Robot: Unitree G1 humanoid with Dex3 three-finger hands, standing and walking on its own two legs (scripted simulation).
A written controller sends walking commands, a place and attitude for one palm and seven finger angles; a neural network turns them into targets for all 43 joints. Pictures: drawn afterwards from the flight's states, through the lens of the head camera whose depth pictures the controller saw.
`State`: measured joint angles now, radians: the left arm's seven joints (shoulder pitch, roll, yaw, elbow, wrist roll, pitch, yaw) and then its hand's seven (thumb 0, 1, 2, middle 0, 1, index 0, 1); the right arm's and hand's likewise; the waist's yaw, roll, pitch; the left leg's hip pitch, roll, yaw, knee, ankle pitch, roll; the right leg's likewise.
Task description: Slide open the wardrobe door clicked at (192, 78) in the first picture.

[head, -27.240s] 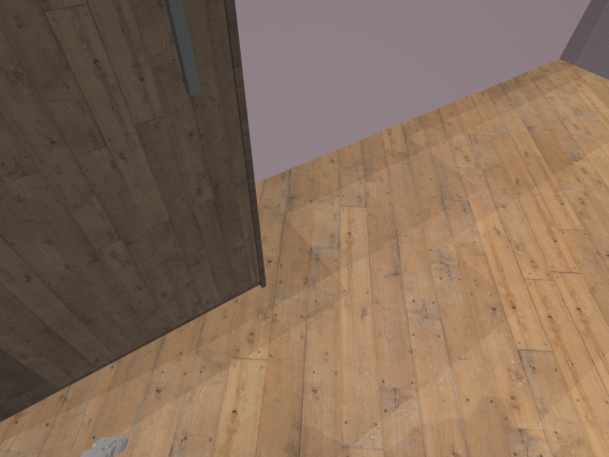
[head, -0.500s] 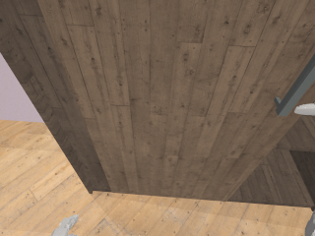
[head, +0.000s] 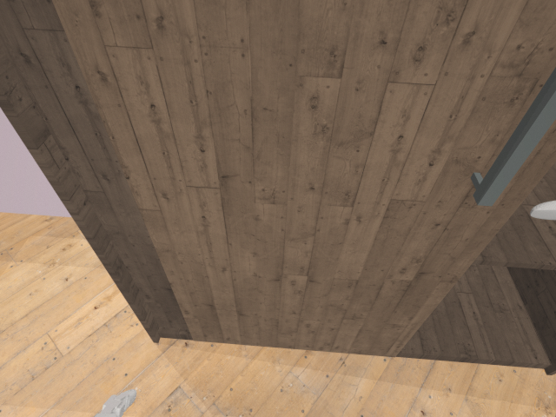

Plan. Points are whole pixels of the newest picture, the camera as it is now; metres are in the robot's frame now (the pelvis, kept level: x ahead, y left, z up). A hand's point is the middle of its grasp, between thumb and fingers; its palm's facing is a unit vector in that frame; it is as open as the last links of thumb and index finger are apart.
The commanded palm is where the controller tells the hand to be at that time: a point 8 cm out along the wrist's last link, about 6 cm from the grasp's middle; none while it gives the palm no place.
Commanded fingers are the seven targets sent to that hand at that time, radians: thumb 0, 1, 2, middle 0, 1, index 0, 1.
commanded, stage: slip the hand off the handle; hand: right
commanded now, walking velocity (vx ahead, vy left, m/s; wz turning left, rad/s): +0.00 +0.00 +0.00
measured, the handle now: (527, 116) +0.45 -0.29 +0.25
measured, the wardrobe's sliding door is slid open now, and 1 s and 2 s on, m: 0.54 0.54 0.54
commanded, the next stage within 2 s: draw the hand back to the body in 0.50 s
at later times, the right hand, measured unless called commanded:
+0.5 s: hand out of the picture +0.26 -0.33 +0.24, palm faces +0.51 +0.84 -0.18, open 14.7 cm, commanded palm +0.22 -0.36 +0.23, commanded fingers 0.00 0.55 -0.20 0.25 1.15 0.25 1.15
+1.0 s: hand out of the picture +0.23 -0.30 +0.21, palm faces +0.10 +0.99 -0.08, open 14.7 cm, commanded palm +0.19 -0.34 +0.21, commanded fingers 0.00 0.55 -0.20 0.25 1.15 0.25 1.15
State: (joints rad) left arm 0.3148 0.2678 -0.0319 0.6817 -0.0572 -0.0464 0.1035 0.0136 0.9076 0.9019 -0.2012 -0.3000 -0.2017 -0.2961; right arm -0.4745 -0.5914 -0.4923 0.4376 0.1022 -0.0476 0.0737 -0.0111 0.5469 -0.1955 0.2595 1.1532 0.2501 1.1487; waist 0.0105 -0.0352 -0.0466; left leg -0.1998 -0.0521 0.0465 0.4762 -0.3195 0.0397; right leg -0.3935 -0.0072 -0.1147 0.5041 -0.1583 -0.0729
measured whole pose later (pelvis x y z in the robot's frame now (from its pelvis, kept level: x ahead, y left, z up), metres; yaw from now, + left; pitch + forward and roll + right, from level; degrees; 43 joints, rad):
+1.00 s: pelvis -0.01 +0.01 +0.00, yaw -1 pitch -3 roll +2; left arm 0.22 0.30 -0.09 0.57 -0.13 -0.19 0.10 0.02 0.91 0.90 -0.20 -0.30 -0.20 -0.30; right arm -0.06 -0.59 -0.56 0.10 0.40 0.28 0.51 -0.01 0.55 -0.20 0.26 1.15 0.25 1.15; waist -0.05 -0.07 -0.08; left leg -0.10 -0.07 0.06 0.49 -0.33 0.04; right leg -0.31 -0.02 -0.10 0.54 -0.17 -0.06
